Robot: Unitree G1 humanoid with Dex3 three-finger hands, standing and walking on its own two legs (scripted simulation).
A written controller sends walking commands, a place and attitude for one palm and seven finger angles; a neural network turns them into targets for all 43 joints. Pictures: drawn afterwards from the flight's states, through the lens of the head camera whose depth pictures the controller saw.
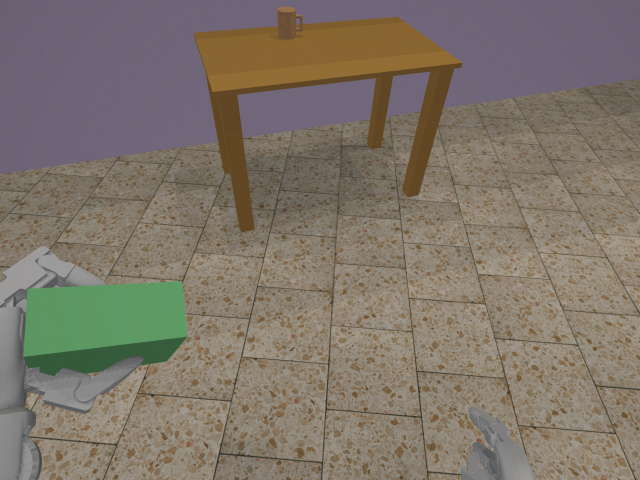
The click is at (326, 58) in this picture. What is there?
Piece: table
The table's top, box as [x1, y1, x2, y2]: [194, 17, 461, 97]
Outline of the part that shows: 461,66 460,61 398,17 303,24 303,30 296,31 296,36 292,39 280,38 277,35 277,26 194,33 195,40 214,97 455,68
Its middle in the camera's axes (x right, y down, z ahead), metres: +0.01 -0.75 +1.53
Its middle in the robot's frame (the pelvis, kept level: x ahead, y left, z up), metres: +1.64 +0.09 -0.11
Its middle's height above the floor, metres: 0.66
